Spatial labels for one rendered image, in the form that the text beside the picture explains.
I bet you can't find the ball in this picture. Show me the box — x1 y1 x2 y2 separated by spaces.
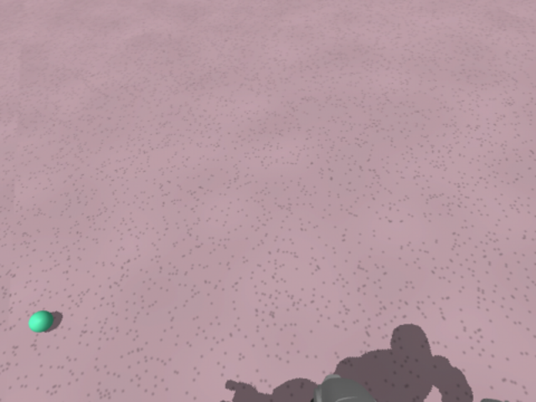
28 311 54 332

